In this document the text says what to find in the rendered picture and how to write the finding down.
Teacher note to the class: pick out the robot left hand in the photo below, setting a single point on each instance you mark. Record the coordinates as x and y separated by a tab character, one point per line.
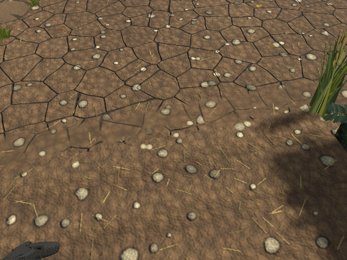
33	251

